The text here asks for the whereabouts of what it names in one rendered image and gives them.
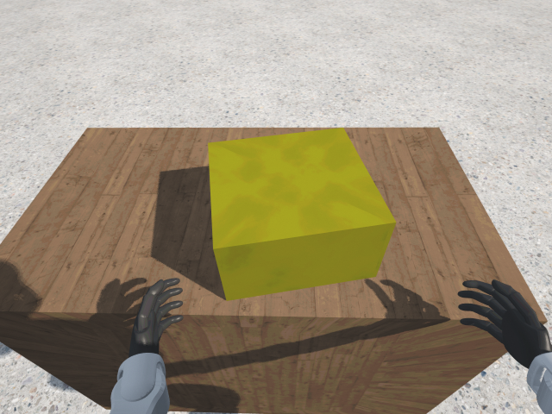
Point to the left robot forearm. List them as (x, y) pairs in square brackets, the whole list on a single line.
[(141, 386)]

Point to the carton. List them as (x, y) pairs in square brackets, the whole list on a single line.
[(294, 211)]

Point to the pedestal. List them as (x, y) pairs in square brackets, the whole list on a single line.
[(130, 206)]

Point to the left robot hand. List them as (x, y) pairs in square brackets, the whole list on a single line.
[(148, 327)]

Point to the right robot hand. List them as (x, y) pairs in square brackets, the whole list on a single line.
[(515, 323)]

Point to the right robot forearm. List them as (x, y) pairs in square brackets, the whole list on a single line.
[(539, 378)]

